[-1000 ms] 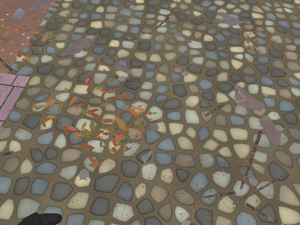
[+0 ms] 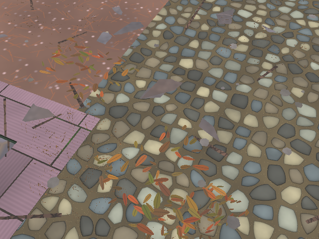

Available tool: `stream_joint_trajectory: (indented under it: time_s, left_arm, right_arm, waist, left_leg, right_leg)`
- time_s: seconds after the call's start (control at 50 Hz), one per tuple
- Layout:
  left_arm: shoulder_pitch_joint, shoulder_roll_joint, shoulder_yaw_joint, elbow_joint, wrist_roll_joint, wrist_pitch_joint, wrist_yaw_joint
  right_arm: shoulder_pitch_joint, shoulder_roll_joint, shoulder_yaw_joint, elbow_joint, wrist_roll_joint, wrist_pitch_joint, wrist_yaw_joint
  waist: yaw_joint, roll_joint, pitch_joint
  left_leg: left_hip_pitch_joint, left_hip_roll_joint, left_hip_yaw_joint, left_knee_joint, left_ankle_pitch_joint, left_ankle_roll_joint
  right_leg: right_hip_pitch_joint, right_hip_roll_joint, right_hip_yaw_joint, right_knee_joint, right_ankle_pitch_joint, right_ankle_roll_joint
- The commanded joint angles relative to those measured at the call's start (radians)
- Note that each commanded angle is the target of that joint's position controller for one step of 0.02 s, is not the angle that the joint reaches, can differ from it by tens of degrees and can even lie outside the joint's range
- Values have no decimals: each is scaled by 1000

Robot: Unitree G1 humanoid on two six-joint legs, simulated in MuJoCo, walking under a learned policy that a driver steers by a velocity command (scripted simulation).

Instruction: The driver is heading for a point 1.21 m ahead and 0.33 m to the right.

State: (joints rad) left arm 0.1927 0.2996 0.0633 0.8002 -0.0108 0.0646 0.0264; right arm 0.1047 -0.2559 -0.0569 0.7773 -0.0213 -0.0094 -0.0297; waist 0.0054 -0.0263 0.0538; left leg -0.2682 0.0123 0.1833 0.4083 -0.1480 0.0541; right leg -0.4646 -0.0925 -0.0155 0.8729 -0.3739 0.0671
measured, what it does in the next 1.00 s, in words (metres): steps on the spot, turning right: right foot, then left foot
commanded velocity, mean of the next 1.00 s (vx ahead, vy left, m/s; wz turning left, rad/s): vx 0.01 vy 0.00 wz -0.45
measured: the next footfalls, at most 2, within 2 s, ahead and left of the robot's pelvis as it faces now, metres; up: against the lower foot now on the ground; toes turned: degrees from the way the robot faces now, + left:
right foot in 0.12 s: +0.05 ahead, -0.13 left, +0.00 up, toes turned -8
left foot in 0.58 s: +0.13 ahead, +0.09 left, +0.00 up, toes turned -26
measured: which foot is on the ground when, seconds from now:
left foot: down 0.00-0.12, up 0.14-0.56, down 0.58-0.96, up 0.98-1.00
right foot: up 0.00-0.10, down 0.12-0.58, up 0.60-0.92, down 0.94-1.00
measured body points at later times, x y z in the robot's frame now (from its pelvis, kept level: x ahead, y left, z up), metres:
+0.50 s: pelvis +0.03 -0.02 +0.00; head +0.07 -0.05 +0.45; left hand +0.25 +0.22 -0.09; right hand +0.11 -0.34 -0.11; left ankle +0.09 +0.11 -0.71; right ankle +0.01 -0.13 -0.74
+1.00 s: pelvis +0.04 -0.03 +0.00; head +0.06 -0.05 +0.45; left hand +0.29 +0.14 -0.10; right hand +0.00 -0.33 -0.13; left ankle +0.09 +0.10 -0.73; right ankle -0.02 -0.13 -0.74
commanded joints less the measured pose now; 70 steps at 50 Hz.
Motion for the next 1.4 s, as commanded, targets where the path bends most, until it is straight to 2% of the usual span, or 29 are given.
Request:
stream_joint_trajectory:
  time_s: [0.02,0.1,0.12,0.14,0.16,0.18,0.22,0.36,0.54,0.56,0.58,0.6,0.62,0.64,0.68,0.8,0.92,0.94,0.96,0.98,1.0,1.06,1.12,1.2,1.32,1.34,1.36,1.38,1.4]
  left_arm:
    - [0,84,23,-75,0,-4,-15]
    - [85,108,39,-61,8,-7,-34]
    - [102,192,62,-69,10,-10,-22]
    - [89,296,79,-98,19,-16,-10]
    - [116,261,70,-104,48,-41,-19]
    - [69,241,64,-107,45,-63,-20]
    - [-30,182,53,-127,2,-72,-8]
    - [4,190,55,-139,-4,-50,19]
    - [-90,191,55,-174,-17,-23,10]
    - [-87,172,48,-179,-17,-22,14]
    - [-45,118,33,-182,-2,-24,12]
    - [2,104,33,-203,-7,-31,10]
    - [18,197,57,-185,5,-38,9]
    - [18,238,77,-165,-8,-34,5]
    - [16,191,71,-145,-1,-17,11]
    - [-61,90,23,-185,1,-24,2]
    - [23,99,21,-134,4,-22,-10]
    - [21,133,26,-140,10,-20,-6]
    - [33,207,36,-155,21,-15,6]
    - [0,146,15,-143,36,-25,-5]
    - [-19,124,13,-146,24,-39,-15]
    - [96,199,37,-91,16,-69,-6]
    - [85,138,23,-92,2,-96,5]
    - [66,157,34,-96,-3,-110,-5]
    - [71,142,31,-73,-9,-108,-26]
    - [75,101,16,-71,-1,-110,-27]
    - [63,22,-10,-94,16,-115,-29]
    - [66,34,-4,-154,-6,-133,-17]
    - [73,122,17,-139,-33,-145,-12]
  right_arm:
    - [-38,-172,-47,-49,10,2,-7]
    - [-24,-167,-52,-16,46,21,-5]
    - [19,-127,-45,-6,29,24,-2]
    - [-47,-99,-35,-61,-8,22,-3]
    - [-125,-129,-44,-77,-6,21,-7]
    - [-110,-142,-51,-70,18,23,-6]
    - [-69,-160,-63,-33,17,26,-18]
    - [-95,-110,-46,-29,27,7,-10]
    - [1,-150,-56,1,37,-23,24]
    - [32,-174,-64,12,32,-26,24]
    - [54,-242,-78,8,13,-22,17]
    - [27,-294,-85,8,-11,-13,14]
    - [8,-240,-71,-11,-14,-16,14]
    - [-39,-183,-54,-28,-8,-18,9]
    - [-76,-149,-40,-30,20,-13,3]
    - [-9,-189,-40,11,19,4,-5]
    - [1,-197,-29,48,47,12,16]
    - [46,-165,-15,64,37,2,21]
    - [73,-108,6,50,-9,-11,32]
    - [39,-92,10,47,2,-11,26]
    - [1,-143,1,47,10,-8,22]
    - [-74,-201,-28,26,41,-13,23]
    - [-41,-167,-29,45,52,-45,44]
    - [-70,-116,-6,54,37,-73,67]
    - [103,-164,-13,120,50,-71,66]
    - [198,-190,-25,147,57,-72,57]
    - [311,-271,-42,161,47,-76,47]
    - [347,-360,-57,165,30,-82,59]
    - [260,-285,-36,140,26,-94,65]
  waist:
    - [-5,123,-109]
    - [47,88,-123]
    - [24,-99,-105]
    - [17,-333,-62]
    - [78,-212,-129]
    - [42,-154,-125]
    - [-1,-89,-115]
    - [17,-101,-152]
    - [-26,-145,-139]
    - [-33,-117,-147]
    - [-7,59,-184]
    - [42,298,-143]
    - [20,235,-144]
    - [31,170,-120]
    - [25,155,-79]
    - [-31,193,-110]
    - [8,175,-101]
    - [-2,114,-120]
    - [-41,-111,-184]
    - [-29,-189,-180]
    - [-4,-138,-132]
    - [68,-199,20]
    - [38,-127,33]
    - [39,-103,-8]
    - [-60,-72,-19]
    - [-104,-38,-41]
    - [-137,174,-88]
    - [-120,363,-119]
    - [-94,235,-53]
  left_leg:
    - [81,322,-195,-154,83,189]
    - [70,258,-98,45,88,69]
    - [-58,160,-6,258,-74,-27]
    - [-356,-15,-5,493,-480,-129]
    - [-378,-32,-178,686,-547,-125]
    - [-396,-13,-225,739,-459,-108]
    - [-418,11,-247,706,-314,-102]
    - [-306,-29,-258,445,-180,-144]
    - [-7,-60,-252,2,-60,-105]
    - [93,-11,-272,-79,56,-83]
    - [224,182,-441,-96,183,-13]
    - [249,355,-667,-100,402,163]
    - [202,424,-688,-105,385,251]
    - [166,355,-577,-97,324,217]
    - [150,250,-446,-93,228,155]
    - [219,227,-335,-80,333,176]
    - [111,202,-302,-3,296,110]
    - [36,173,-279,30,194,39]
    - [-60,88,-194,173,-76,-45]
    - [-41,40,-180,140,-299,-84]
    - [-48,23,-154,178,-290,-99]
    - [-331,32,-191,484,-386,-77]
    - [-406,73,-212,494,-281,-35]
    - [-237,49,-160,286,-157,-43]
    - [147,-4,-120,123,-46,-27]
    - [265,19,-163,88,-87,-3]
    - [369,226,-449,-48,-222,70]
    - [430,387,-904,-240,-553,223]
    - [367,394,-910,-268,-670,228]
  right_leg:
    - [70,-9,-14,-59,-12,-24]
    - [253,54,-48,-391,195,-104]
    - [337,-67,156,-508,456,-168]
    - [409,-288,499,-534,719,-359]
    - [380,-302,518,-554,692,-440]
    - [379,-250,424,-554,641,-396]
    - [388,-174,332,-533,580,-297]
    - [421,-114,323,-501,597,-287]
    - [313,-47,474,-424,495,-236]
    - [258,-8,458,-384,391,-194]
    - [138,81,355,-207,134,-139]
    - [-77,240,195,-34,-280,-78]
    - [-106,158,187,193,-297,-36]
    - [-98,135,183,273,-221,-25]
    - [-116,129,171,316,-113,6]
    - [-5,98,84,9,-72,29]
    - [331,114,-6,-527,220,-39]
    - [449,52,80,-557,364,-71]
    - [557,-138,282,-506,687,-141]
    - [415,-199,337,-534,484,-263]
    - [393,-149,335,-584,159,-273]
    - [413,-202,489,-720,-251,-300]
    - [464,-179,424,-744,-166,-278]
    - [391,-120,281,-736,0,-265]
    - [145,-100,221,-612,-54,-226]
    - [79,-57,174,-487,-26,-193]
    - [-31,52,52,-110,-58,-119]
    - [-260,158,54,169,-226,-86]
    - [-333,82,135,293,-172,-103]
Over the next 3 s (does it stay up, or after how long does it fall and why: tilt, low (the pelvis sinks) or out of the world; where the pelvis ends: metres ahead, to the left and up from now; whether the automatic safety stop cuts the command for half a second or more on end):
stays up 0.98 -0.37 -0.01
